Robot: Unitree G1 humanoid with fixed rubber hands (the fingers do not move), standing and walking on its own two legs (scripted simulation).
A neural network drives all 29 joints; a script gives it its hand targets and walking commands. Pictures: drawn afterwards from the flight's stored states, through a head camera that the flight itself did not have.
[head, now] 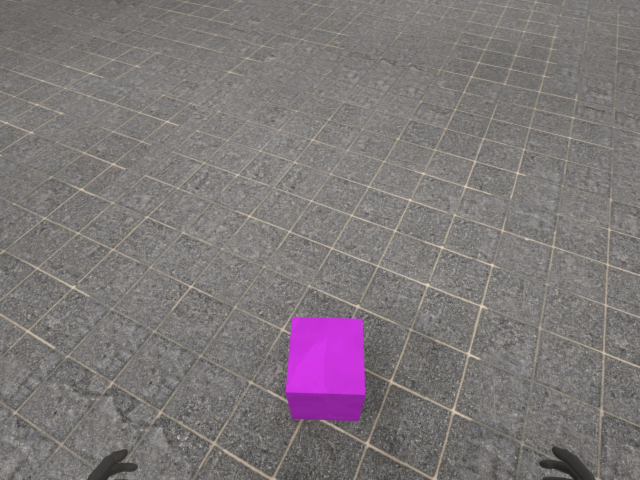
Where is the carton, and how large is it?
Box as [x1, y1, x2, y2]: [286, 317, 364, 420]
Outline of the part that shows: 292,317 286,381 286,395 292,418 358,420 364,397 362,320 353,318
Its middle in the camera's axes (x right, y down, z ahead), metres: +0.02 +0.38 +1.13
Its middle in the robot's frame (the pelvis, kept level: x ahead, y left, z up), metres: +0.49 +0.02 -0.65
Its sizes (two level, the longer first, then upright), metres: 0.210 0.200 0.250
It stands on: the floor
